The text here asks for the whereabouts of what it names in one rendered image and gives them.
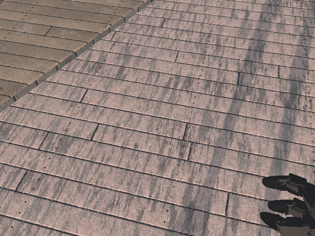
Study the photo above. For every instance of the robot right hand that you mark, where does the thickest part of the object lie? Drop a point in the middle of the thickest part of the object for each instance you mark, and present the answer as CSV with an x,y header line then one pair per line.
x,y
302,221

